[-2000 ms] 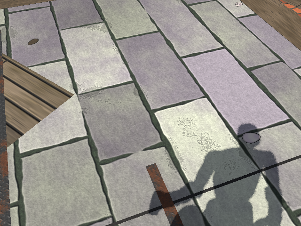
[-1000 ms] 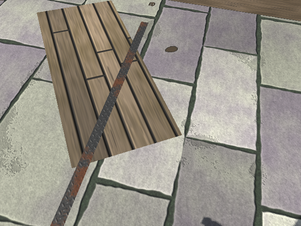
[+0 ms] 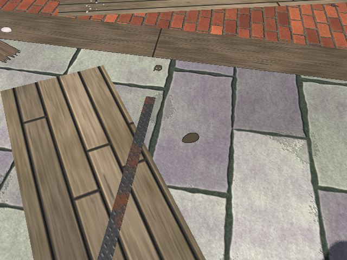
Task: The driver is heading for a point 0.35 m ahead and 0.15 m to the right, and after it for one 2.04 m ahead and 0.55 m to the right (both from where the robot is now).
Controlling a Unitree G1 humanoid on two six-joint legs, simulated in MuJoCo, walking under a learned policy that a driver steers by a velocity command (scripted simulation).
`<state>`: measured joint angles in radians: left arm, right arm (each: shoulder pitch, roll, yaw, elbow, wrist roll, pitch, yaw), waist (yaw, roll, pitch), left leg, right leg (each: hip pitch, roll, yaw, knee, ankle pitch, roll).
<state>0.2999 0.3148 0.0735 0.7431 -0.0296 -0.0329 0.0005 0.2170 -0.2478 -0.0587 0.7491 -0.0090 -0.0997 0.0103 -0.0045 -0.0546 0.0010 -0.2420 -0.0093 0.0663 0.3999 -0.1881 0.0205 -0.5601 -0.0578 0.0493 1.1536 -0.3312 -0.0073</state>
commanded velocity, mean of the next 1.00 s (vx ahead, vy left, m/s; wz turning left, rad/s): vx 0.50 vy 0.00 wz -0.48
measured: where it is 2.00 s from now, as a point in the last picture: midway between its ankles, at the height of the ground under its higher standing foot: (262, 162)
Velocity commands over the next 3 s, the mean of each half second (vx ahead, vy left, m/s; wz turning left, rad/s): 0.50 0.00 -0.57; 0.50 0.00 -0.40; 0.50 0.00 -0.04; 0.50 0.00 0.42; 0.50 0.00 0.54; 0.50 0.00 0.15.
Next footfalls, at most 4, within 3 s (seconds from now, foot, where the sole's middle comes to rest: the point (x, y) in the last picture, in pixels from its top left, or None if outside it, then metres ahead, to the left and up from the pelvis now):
0.32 right None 0.31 -0.18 -0.78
0.82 left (196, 224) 0.64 -0.09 -0.78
1.36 right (276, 198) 0.77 -0.44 -0.78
1.90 left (243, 133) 1.13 -0.35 -0.78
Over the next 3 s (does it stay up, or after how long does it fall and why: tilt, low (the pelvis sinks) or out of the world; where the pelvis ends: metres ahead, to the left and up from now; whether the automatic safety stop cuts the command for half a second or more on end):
stays up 1.56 -0.43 0.00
